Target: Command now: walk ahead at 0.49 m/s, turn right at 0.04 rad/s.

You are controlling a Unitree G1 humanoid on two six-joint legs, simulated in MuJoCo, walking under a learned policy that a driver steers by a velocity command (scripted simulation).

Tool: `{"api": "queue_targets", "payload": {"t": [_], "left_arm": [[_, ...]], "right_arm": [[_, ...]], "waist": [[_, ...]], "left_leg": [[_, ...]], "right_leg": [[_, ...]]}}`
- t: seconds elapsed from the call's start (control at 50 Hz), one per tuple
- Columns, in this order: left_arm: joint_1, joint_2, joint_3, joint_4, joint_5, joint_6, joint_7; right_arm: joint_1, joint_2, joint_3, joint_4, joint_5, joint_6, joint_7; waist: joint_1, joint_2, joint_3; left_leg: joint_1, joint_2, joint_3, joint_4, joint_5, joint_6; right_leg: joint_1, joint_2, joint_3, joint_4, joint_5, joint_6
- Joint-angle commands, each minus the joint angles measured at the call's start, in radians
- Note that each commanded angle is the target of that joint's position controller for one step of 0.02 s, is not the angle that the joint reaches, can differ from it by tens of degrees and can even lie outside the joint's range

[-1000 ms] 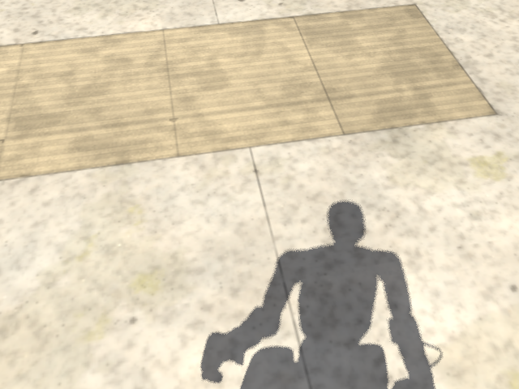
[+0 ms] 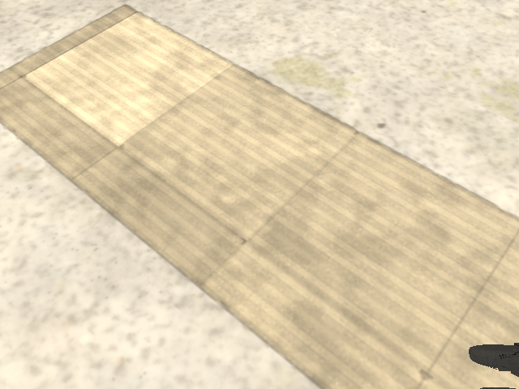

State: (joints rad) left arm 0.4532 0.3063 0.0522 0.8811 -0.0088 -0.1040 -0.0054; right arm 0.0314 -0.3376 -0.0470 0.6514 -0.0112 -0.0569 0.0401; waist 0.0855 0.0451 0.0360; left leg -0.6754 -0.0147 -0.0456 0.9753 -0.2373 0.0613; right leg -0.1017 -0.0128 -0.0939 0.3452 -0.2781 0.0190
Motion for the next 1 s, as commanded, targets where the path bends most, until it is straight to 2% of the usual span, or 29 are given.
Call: {"api": "queue_targets", "payload": {"t": [0.02,0.06,0.1,0.12,0.14,0.16,0.18,0.2,0.22,0.24,0.26,0.32,0.4,0.48,0.52,0.54,0.56,0.58,0.6,0.62,0.64,0.66,0.7,0.78,0.86,0.92,0.96,0.98,1.0], "left_arm": [[-0.183,0.167,0.031,-0.109,-0.056,-0.033,0.017],[-0.129,0.215,0.049,-0.089,-0.042,-0.031,0.022],[-0.133,0.207,0.048,-0.096,-0.042,-0.02,0.023],[-0.122,0.178,0.04,-0.11,-0.037,-0.015,0.022],[-0.09,0.082,0.007,-0.15,-0.006,-0.009,0.019],[0.114,0.031,-0.012,-0.125,-0.022,0.006,0.016],[0.108,0.134,0.019,-0.112,-0.03,0.027,0.015],[0.028,0.145,0.03,-0.137,-0.036,0.046,0.024],[-0.007,0.127,0.032,-0.143,-0.029,0.068,0.038],[-0.001,0.123,0.039,-0.144,-0.024,0.096,0.05],[0.019,0.102,0.04,-0.149,-0.023,0.121,0.054],[-0.034,0.067,0.045,-0.201,-0.014,0.148,0.06],[-0.144,0.047,0.037,-0.254,-0.008,0.147,0.026],[-0.219,0.083,0.051,-0.298,-0.011,0.161,-0.012],[-0.209,0.087,0.062,-0.305,-0.009,0.166,-0.018],[-0.185,0.106,0.074,-0.299,-0.001,0.166,-0.01],[-0.133,0.199,0.105,-0.294,0.004,0.161,0.007],[-0.139,0.332,0.128,-0.329,0.015,0.152,0.017],[-0.11,0.303,0.119,-0.346,0.039,0.121,0.001],[-0.127,0.283,0.112,-0.342,0.035,0.1,-0.007],[-0.181,0.255,0.106,-0.345,0.011,0.094,0.002],[-0.238,0.214,0.093,-0.361,-0.009,0.101,0.013],[-0.305,0.18,0.079,-0.393,-0.002,0.119,0.035],[-0.282,0.198,0.092,-0.401,-0.008,0.133,0.055],[-0.303,0.2,0.095,-0.417,-0.006,0.145,0.05],[-0.31,0.178,0.083,-0.417,-0.004,0.148,0.039],[-0.321,0.155,0.07,-0.414,-0.009,0.152,0.036],[-0.287,0.118,0.058,-0.41,0.0,0.151,0.036],[-0.256,0.084,0.046,-0.43,0.001,0.145,0.035]], "right_arm": [[0.014,0.024,0.031,-0.057,0.024,-0.048,0.014],[0.007,-0.023,0.016,-0.061,0.008,-0.053,0.015],[0.116,-0.081,-0.011,-0.02,-0.019,-0.049,-0.006],[0.187,-0.124,-0.027,-0.005,-0.034,-0.044,-0.023],[0.284,-0.197,-0.04,-0.008,-0.07,-0.03,-0.047],[0.266,-0.159,-0.019,-0.047,-0.072,-0.01,-0.042],[0.215,-0.111,-0.017,-0.061,-0.031,0.01,-0.036],[0.164,-0.072,-0.01,-0.06,-0.001,0.016,-0.035],[0.116,-0.043,-0.005,-0.043,0.012,0.017,-0.037],[0.061,-0.019,-0.001,-0.041,0.008,0.019,-0.038],[0.019,-0.032,-0.009,-0.037,-0.009,0.02,-0.038],[-0.038,-0.036,-0.022,-0.026,-0.021,0.008,-0.054],[-0.046,-0.064,-0.04,-0.003,-0.008,0.014,-0.082],[-0.01,-0.107,-0.064,0.024,0.023,0.028,-0.07],[-0.003,-0.109,-0.071,0.037,0.042,0.034,-0.06],[0.042,-0.086,-0.069,0.057,0.048,0.037,-0.055],[0.102,-0.056,-0.066,0.072,0.028,0.045,-0.049],[0.084,-0.033,-0.055,0.011,-0.013,0.049,-0.048],[-0.016,-0.062,-0.059,-0.017,-0.018,0.046,-0.055],[-0.056,-0.07,-0.064,-0.028,0.009,0.046,-0.062],[-0.037,-0.062,-0.064,-0.015,0.013,0.044,-0.072],[-0.017,-0.077,-0.068,-0.004,0.003,0.045,-0.081],[0.01,-0.076,-0.071,0.01,-0.005,0.042,-0.078],[-0.005,-0.016,-0.047,0.02,0.011,0.034,-0.066],[0.016,-0.038,-0.05,0.032,0.017,0.033,-0.05],[0.047,-0.053,-0.055,0.037,0.016,0.027,-0.039],[0.091,-0.054,-0.059,0.045,0.01,0.021,-0.032],[0.097,-0.096,-0.069,0.036,-0.004,0.022,-0.035],[0.064,-0.182,-0.085,0.03,-0.024,0.033,-0.043]], "waist": [[-0.112,-0.131,-0.045],[-0.127,-0.14,-0.064],[-0.19,-0.14,-0.113],[-0.22,-0.123,-0.167],[-0.231,0.078,-0.318],[-0.16,0.238,-0.577],[-0.152,0.122,-0.552],[-0.132,0.073,-0.41],[-0.103,0.028,-0.294],[-0.061,0.05,-0.223],[-0.028,0.091,-0.177],[-0.008,0.082,-0.131],[-0.032,0.062,-0.151],[-0.058,0.074,-0.135],[-0.04,0.052,-0.13],[-0.039,0.003,-0.125],[-0.041,-0.197,-0.096],[-0.083,-0.474,-0.08],[-0.003,-0.325,-0.212],[-0.012,-0.226,-0.198],[-0.052,-0.159,-0.165],[-0.078,-0.151,-0.152],[-0.111,-0.166,-0.175],[-0.091,-0.148,-0.202],[-0.082,-0.202,-0.193],[-0.07,-0.233,-0.198],[-0.097,-0.214,-0.181],[-0.081,-0.124,-0.179],[-0.018,0.169,-0.128]], "left_leg": [[0.273,-0.011,0.038,-0.334,0.243,-0.036],[0.368,-0.025,0.001,-0.426,0.348,-0.022],[0.526,-0.038,0.011,-0.512,0.44,0.018],[0.683,0.029,-0.024,-0.499,0.633,0.042],[0.952,0.318,-0.239,-0.397,1.149,0.142],[1.098,0.544,-0.471,-0.373,1.308,0.3],[0.974,0.474,-0.396,-0.412,1.114,0.284],[0.87,0.422,-0.303,-0.455,0.906,0.252],[0.732,0.371,-0.244,-0.517,0.755,0.224],[0.592,0.345,-0.194,-0.578,0.616,0.208],[0.452,0.335,-0.145,-0.641,0.519,0.203],[0.34,0.335,-0.026,-0.715,0.386,0.202],[0.376,0.334,0.1,-0.701,0.312,0.169],[0.462,0.372,0.149,-0.642,0.277,0.122],[0.487,0.367,0.185,-0.549,0.237,0.062],[0.463,0.328,0.217,-0.454,0.155,0.012],[0.332,0.229,0.291,-0.21,-0.028,-0.067],[-0.028,0.069,0.261,0.12,-0.446,-0.162],[-0.09,0.022,0.035,0.274,-0.449,-0.147],[-0.11,0.027,-0.015,0.296,-0.363,-0.114],[-0.115,0.04,-0.04,0.255,-0.267,-0.096],[-0.101,0.051,-0.054,0.21,-0.206,-0.095],[0.005,0.024,-0.049,0.147,-0.128,-0.103],[0.078,-0.036,-0.069,-0.103,-0.077,-0.13],[0.171,-0.055,-0.081,-0.243,-0.064,-0.128],[0.268,-0.036,-0.06,-0.344,-0.061,-0.108],[0.408,-0.012,-0.038,-0.531,0.081,-0.073],[0.488,0.11,-0.15,-0.595,0.132,-0.028],[0.514,0.283,-0.377,-0.661,0.285,0.108]], "right_leg": [[-0.143,-0.156,0.145,-0.115,0.731,-0.169],[-0.089,-0.177,0.192,-0.086,0.703,-0.147],[-0.068,-0.129,0.181,0.09,0.757,-0.089],[-0.154,-0.072,0.167,0.264,0.641,-0.046],[-0.386,0.03,0.112,0.654,0.074,0.017],[-0.49,0.068,0.22,0.958,-0.468,0.037],[-0.504,0.006,0.249,1.019,-0.427,0.045],[-0.587,-0.028,0.199,1.002,-0.364,0.055],[-0.606,-0.058,0.166,0.972,-0.304,0.074],[-0.565,-0.083,0.158,0.962,-0.267,0.088],[-0.493,-0.089,0.142,0.976,-0.231,0.099],[-0.462,-0.108,0.126,0.885,-0.117,0.092],[-0.382,-0.124,0.102,0.629,0.074,0.048],[-0.317,-0.088,0.035,0.445,0.041,-0.003],[-0.244,-0.052,-0.004,0.294,0.072,-0.045],[-0.179,-0.025,0.006,0.22,0.136,-0.076],[-0.07,-0.104,0.181,0.105,0.493,-0.138],[0.087,-0.312,0.576,0.076,0.737,-0.317],[0.09,-0.349,0.671,0.023,0.59,-0.393],[0.078,-0.312,0.607,0.002,0.477,-0.353],[0.045,-0.262,0.55,0.006,0.391,-0.297],[0.007,-0.242,0.515,0.015,0.368,-0.265],[-0.077,-0.184,0.457,0.025,0.393,-0.239],[-0.063,-0.143,0.49,0.053,0.357,-0.228],[-0.103,-0.129,0.564,0.059,0.254,-0.217],[-0.115,-0.121,0.59,0.101,0.298,-0.206],[-0.171,-0.077,0.576,0.151,0.247,-0.169],[-0.237,-0.017,0.524,0.239,0.073,-0.125],[-0.393,0.152,0.331,0.414,-0.232,-0.06]]}}
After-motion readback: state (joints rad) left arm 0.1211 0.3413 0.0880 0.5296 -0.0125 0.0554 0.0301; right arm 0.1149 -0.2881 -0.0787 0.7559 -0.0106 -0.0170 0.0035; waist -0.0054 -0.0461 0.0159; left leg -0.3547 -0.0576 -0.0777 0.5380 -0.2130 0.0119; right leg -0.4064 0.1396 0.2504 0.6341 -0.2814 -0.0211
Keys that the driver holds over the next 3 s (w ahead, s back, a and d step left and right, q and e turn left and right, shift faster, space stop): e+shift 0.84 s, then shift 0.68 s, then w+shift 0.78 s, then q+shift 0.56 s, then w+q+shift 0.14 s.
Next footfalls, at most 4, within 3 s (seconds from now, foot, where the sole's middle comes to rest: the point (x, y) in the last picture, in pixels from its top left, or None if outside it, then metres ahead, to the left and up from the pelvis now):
0.12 left None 0.30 0.09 -0.78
0.54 right None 0.24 -0.17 -0.78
0.98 left None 0.39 -0.01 -0.78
1.32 right None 0.15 -0.14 -0.78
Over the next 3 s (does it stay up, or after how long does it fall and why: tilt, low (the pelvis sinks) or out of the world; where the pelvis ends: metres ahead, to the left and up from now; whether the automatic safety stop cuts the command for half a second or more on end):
stays up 0.78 -0.61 0.00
